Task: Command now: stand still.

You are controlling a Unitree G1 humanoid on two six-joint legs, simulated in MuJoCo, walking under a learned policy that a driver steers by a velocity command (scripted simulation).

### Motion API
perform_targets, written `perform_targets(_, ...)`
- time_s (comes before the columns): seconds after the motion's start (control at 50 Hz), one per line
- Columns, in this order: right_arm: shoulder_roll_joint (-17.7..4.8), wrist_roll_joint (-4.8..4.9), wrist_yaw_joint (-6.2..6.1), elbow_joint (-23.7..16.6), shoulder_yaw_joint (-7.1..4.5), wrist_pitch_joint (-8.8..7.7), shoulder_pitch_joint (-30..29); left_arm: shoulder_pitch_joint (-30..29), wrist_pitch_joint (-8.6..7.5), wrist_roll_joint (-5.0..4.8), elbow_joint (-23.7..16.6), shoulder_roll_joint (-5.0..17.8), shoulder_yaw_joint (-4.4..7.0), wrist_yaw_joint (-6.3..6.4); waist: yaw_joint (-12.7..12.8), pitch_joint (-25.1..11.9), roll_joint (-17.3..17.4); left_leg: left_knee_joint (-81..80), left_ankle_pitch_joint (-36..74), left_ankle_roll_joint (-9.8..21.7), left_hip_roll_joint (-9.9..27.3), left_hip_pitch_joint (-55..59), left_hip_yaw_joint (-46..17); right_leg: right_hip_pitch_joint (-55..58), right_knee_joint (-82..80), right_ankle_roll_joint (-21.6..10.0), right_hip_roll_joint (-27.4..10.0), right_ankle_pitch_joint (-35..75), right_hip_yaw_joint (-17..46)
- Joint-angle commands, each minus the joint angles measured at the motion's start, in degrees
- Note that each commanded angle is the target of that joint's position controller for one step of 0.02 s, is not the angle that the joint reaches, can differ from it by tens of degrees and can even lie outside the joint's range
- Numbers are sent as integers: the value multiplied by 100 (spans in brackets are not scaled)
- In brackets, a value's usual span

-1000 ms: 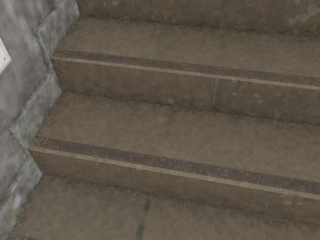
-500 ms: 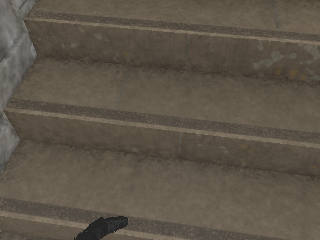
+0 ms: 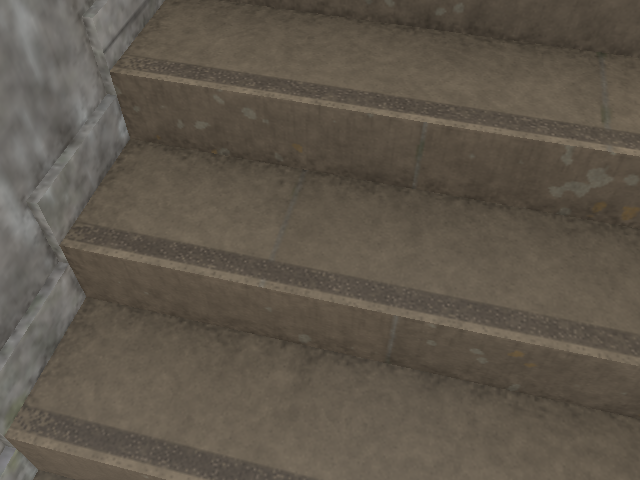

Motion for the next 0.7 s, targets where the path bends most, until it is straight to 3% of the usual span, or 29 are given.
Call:
perform_targets(0.02,-145,13,41,-431,5,-27,90,-278,-48,75,-467,680,127,59,-104,-472,-665,-441,-219,6,331,-257,-133,690,-2254,-1098,-1396,-836,2930)
perform_targets(0.1,-178,35,133,-640,85,-92,-148,-101,191,234,-662,805,137,86,212,-527,-841,-2173,-1524,201,470,314,-180,827,-1654,-744,-1215,-617,2748)
perform_targets(0.12,-165,39,179,-693,108,-162,-190,-63,302,238,-746,817,131,140,294,-620,-777,-2839,-1852,294,471,571,-259,986,-1322,-604,-1092,-48,2668)
perform_targets(0.14,-89,66,256,-533,146,-244,131,-133,398,135,-798,762,112,150,110,-684,-583,-4159,-1744,362,399,1201,-153,987,-875,-320,-794,638,2207)
perform_targets(0.16,-105,140,270,-297,167,-347,664,-225,492,43,-862,736,109,101,-66,-694,-61,-5816,-712,365,263,2126,125,924,-162,51,-438,1378,1496)
perform_targets(0.18,-292,174,266,120,93,-416,1110,-236,554,-40,-763,731,122,-30,-155,-416,561,-6999,1208,239,63,2663,899,1008,551,89,-86,1703,781)
perform_targets(0.2,-624,215,218,360,8,-500,1009,-18,578,74,-902,615,192,-149,231,-316,1617,-6947,2543,158,167,3587,575,234,1460,194,534,123,217)
perform_targets(0.22,-741,187,145,388,28,-513,943,-13,568,99,-940,591,243,-178,254,-331,2084,-6503,4871,193,508,4528,-78,-1040,2876,166,1134,-1639,446)
perform_targets(0.24,-856,23,55,174,16,-468,687,40,482,54,-993,541,270,-201,394,-604,1449,-5688,5826,193,716,5044,-211,-1743,3637,297,1371,-1996,770)
perform_targets(0.26,-1074,-87,-51,-195,-30,-414,359,-57,384,-28,-1122,682,225,-225,481,-934,858,-5461,5259,427,1031,5327,-623,-2017,3473,317,1294,-1692,927)
perform_targets(0.28,-1358,-197,-124,-493,-128,-390,-296,-353,320,94,-1351,825,173,-265,751,-680,857,-5472,4280,580,1181,5093,-952,-2146,2900,382,809,-1275,849)
perform_targets(0.3,-878,-233,-184,-609,-39,-314,-728,-744,325,-13,-1518,813,117,-274,824,-604,511,-5792,4432,544,503,4238,-217,-1319,2049,293,859,-997,-90)
perform_targets(0.32,-428,-16,-161,-593,64,-287,-487,-944,370,-362,-1392,517,-11,-213,410,-573,-204,-7283,4050,469,-23,3423,504,215,700,-122,1038,-587,99)
perform_targets(0.34,-881,138,-164,-547,-26,-404,-199,-824,452,-362,-1491,283,-104,-203,361,-424,194,-7696,5167,321,-4,3845,788,613,-313,-212,1319,-396,-335)
perform_targets(0.36,-1047,298,-170,-429,-49,-495,152,-394,606,-292,-1480,215,-127,-169,522,-504,701,-7503,6526,144,78,4380,843,906,-828,-221,1462,-527,-517)
perform_targets(0.38,-941,392,-37,-407,-5,-580,495,-110,655,-239,-1481,239,-139,21,545,-23,1131,-6482,7912,77,448,4147,626,503,-400,-417,1168,-1125,-230)
perform_targets(0.4,-979,485,24,-477,55,-518,617,225,730,-253,-1355,380,-59,172,606,34,799,-6175,8263,262,762,3839,564,-179,844,-565,983,-1418,392)
perform_targets(0.42,-1087,311,2,-475,39,-468,566,152,711,-136,-1334,419,-70,210,516,219,514,-6193,7299,607,1081,4052,468,-700,1175,-508,918,-1137,294)
perform_targets(0.44,-1176,153,-41,-520,14,-432,422,-228,675,-67,-1433,494,-72,200,311,85,177,-6451,7085,878,1207,4461,341,-964,1306,-496,997,-845,112)
perform_targets(0.48,-1320,197,-149,-556,-1,-427,128,-108,621,-112,-1538,521,-96,12,427,-135,341,-6361,8054,654,1052,4335,780,-424,891,-611,1158,-1058,-178)
perform_targets(0.54,-1286,364,-124,-774,22,-474,-239,404,657,-158,-1549,680,-31,-19,709,-203,210,-5607,6551,232,417,3845,1231,353,-364,-916,1157,-310,275)
perform_targets(0.56,-1224,387,-86,-993,16,-474,-621,611,669,-202,-1547,763,-4,44,892,-251,-292,-4549,5185,66,-75,3421,1393,558,-1226,-1236,858,146,1078)
perform_targets(0.58,-1045,300,0,-1356,74,-462,-1076,151,650,-167,-1650,1036,59,182,777,-270,-1823,-2580,236,150,-507,2584,586,348,-2022,-1767,-42,1021,3236)
perform_targets(0.6,-965,87,11,-1620,95,-400,-1001,-484,557,37,-2184,1152,158,264,544,-338,-1519,-854,-2347,416,-266,2407,-1288,-778,-1648,-1878,-566,874,4796)
perform_targets(0.62,-566,61,9,-1624,181,-345,-305,-1285,444,235,-2602,1123,165,226,-118,-314,-530,-191,-3666,839,54,2751,-2165,-2247,-825,-1636,-798,71,5080)
perform_targets(0.64,-348,48,-12,-1504,233,-369,297,-1516,340,364,-2696,878,-24,151,-571,-287,258,-639,-3657,1117,-44,2863,-1805,-2616,-160,-1237,-528,33,4389)
perform_targets(0.66,-293,61,-25,-1343,282,-411,734,-1348,328,379,-2524,593,-190,60,-767,-308,736,-2381,-2742,1041,-203,2623,-566,-1879,7,-862,-147,243,3285)
perform_targets(0.68,-300,67,-131,-1068,266,-324,1412,-1616,305,342,-2518,511,-272,-5,-1139,-274,590,-3986,-1981,851,-351,2824,653,-1570,211,-728,142,812,2472)
perform_targets(0.7,-421,93,-216,-782,223,-255,1761,-1820,384,218,-2589,400,-325,14,-1158,-208,363,-5696,-768,658,-403,3366,1455,-1560,415,-646,409,1650,1927)
Keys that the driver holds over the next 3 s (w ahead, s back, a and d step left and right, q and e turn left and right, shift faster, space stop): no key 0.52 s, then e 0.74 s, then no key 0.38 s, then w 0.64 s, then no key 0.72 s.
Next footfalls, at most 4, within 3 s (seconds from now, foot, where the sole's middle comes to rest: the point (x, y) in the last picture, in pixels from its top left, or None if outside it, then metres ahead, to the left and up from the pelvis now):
0.08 left None -0.01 0.18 -0.74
0.36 left None -0.11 0.21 -0.83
0.36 right None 0.08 0.02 -0.71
0.76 left None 0.00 0.31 -0.87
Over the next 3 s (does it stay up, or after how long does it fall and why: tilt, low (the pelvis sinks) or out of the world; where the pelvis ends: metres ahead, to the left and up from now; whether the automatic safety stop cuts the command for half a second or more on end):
stays up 0.57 -0.13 0.33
